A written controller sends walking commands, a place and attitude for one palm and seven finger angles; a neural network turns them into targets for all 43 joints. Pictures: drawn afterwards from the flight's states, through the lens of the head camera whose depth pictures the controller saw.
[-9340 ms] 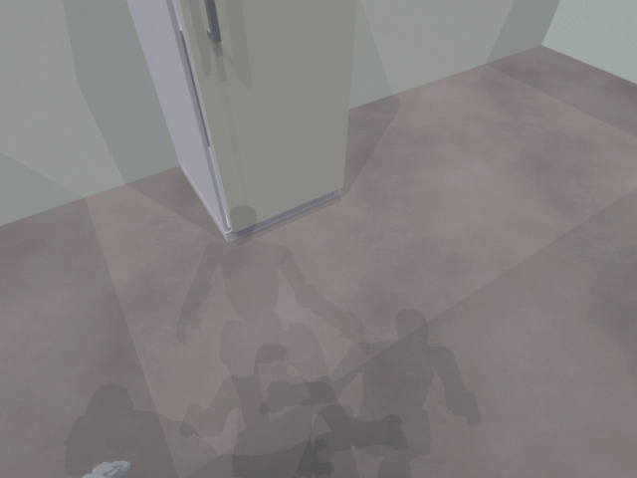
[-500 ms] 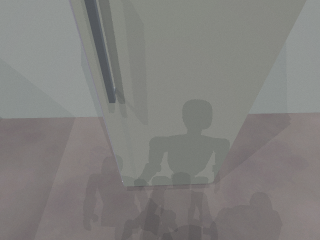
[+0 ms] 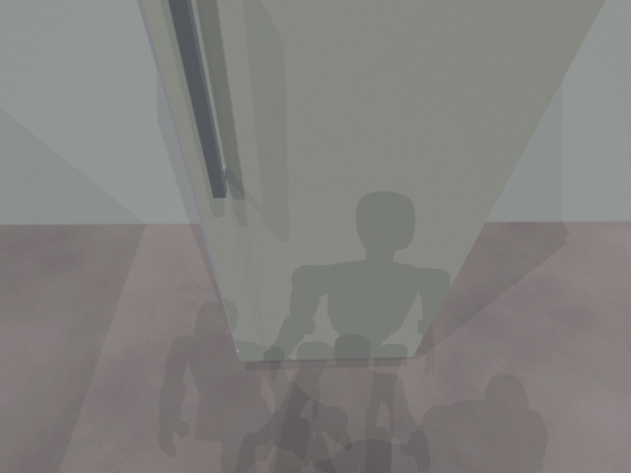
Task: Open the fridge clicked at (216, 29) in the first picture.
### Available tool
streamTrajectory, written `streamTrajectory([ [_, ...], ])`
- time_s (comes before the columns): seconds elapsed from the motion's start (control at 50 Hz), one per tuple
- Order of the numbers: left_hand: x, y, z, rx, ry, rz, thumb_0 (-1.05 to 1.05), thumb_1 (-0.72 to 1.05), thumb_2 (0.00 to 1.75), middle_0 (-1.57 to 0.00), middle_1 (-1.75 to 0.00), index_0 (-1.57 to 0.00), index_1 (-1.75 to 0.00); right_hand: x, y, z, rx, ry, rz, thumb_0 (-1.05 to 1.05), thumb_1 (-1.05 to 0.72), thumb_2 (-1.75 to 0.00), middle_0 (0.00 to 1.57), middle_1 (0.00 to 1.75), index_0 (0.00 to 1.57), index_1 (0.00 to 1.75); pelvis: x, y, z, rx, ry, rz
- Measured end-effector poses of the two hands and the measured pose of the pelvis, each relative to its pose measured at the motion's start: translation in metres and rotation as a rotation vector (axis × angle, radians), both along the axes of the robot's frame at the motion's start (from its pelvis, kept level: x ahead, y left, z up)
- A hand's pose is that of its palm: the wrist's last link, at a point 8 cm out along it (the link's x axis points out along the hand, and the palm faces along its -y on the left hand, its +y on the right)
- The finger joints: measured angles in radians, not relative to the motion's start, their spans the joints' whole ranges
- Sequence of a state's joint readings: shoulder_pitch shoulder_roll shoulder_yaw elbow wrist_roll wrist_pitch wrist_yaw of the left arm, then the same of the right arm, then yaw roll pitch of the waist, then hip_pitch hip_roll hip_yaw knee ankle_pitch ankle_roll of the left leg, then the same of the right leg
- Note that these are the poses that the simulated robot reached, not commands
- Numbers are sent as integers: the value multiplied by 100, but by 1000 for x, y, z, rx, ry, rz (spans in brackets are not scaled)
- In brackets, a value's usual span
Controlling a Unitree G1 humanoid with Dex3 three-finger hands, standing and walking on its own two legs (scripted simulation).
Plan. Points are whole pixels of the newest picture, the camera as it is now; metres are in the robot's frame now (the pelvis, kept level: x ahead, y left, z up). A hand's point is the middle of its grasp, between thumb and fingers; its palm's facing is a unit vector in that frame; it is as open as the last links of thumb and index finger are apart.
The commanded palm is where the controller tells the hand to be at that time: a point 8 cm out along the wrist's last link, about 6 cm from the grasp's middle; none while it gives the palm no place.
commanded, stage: look again from close up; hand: left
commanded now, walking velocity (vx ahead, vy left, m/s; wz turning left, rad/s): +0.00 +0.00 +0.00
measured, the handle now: (198, 65) +0.50 +0.19 +0.26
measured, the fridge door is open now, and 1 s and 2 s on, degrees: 0 0 0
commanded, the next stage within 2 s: raise the hand to about handle height in 0.32 s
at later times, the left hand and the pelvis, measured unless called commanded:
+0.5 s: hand out of the picture +0.09 +0.20 -0.13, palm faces +0.19 -0.95 -0.24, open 7.4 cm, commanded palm +0.10 +0.25 -0.06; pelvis +0.00 -0.01 +0.00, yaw +0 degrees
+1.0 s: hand (136, 434) +0.16 +0.21 +0.02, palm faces +0.15 -0.99 -0.06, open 9.5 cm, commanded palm +0.13 +0.27 +0.03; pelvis -0.03 -0.03 -0.06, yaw +3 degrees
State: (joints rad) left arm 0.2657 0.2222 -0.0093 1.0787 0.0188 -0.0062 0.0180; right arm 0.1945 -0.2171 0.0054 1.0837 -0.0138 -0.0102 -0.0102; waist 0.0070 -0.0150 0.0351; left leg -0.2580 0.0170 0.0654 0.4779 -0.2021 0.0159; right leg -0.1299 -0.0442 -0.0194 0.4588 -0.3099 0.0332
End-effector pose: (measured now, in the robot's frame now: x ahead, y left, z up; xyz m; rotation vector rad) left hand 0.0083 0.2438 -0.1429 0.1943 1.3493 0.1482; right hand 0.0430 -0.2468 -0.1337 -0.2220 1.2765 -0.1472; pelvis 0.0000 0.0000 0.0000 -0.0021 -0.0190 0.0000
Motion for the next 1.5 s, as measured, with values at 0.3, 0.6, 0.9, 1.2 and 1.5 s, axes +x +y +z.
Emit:
streamTrajectory([
  [0.3, 6, 0, 4, 15, -9, -8, 1, 91, 90, -20, -29, -20, -30, -6, -6, -1, 6, 19, -2, 0, -90, -90, 20, 30, 20, 30, -1, -5, 2, 3, 4, -1],
  [0.6, 148, 2, 147, 63, -1096, 79, 2, 85, 87, -20, -33, -21, -34, 58, -11, 22, -20, -462, 23, 1, -90, -90, 20, 30, 20, 30, -12, -14, -14, 4, 55, 35],
  [0.9, 98, 18, 135, -4, -1300, 40, 2, 54, 74, -22, -53, -23, -54, 139, -21, 31, -60, -747, 176, 1, -90, -90, 20, 30, 20, 30, -24, -34, -61, -31, 156, 44],
  [1.2, 157, 32, 202, -75, -1340, -86, 1, 19, 60, -25, -75, -25, -76, 93, 1, 26, 11, -654, 79, 1, -90, -90, 20, 30, 20, 30, -19, -24, -35, -27, 114, 23],
  [1.5, 166, 53, 245, -54, -1421, -81, 0, -16, 45, -27, -98, -28, -98, 107, 5, 56, -27, -715, 137, 1, -90, -90, 20, 30, 20, 30, -20, -13, -19, -28, 41, 37],
])
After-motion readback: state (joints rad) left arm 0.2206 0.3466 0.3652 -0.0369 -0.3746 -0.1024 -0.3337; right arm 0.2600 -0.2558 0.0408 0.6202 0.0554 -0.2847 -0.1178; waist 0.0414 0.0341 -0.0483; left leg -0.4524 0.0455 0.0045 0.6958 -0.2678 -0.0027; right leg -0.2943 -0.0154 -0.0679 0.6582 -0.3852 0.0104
